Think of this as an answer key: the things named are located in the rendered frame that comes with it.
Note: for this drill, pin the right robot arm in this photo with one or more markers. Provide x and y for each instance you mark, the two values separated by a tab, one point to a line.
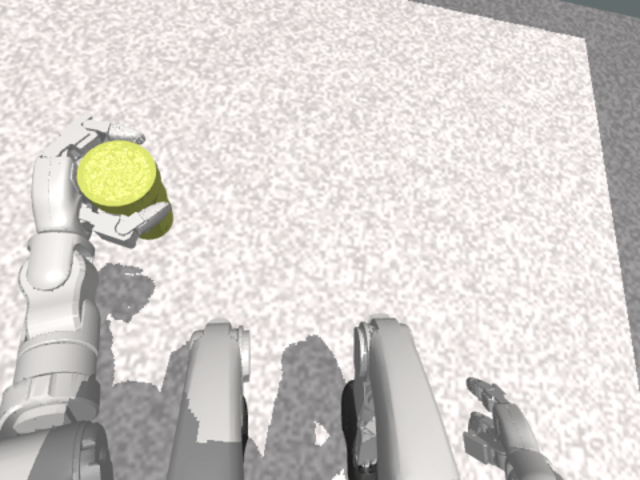
529	465

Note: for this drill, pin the right robot hand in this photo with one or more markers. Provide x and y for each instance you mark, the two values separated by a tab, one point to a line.
492	440

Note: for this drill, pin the cup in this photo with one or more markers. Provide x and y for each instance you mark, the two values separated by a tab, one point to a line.
121	177

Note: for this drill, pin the left robot hand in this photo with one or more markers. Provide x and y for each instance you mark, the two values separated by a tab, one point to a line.
59	204

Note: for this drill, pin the right robot foot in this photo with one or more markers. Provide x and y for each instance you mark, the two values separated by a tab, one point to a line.
349	428

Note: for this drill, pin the left robot arm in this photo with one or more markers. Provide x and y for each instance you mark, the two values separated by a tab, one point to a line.
46	431

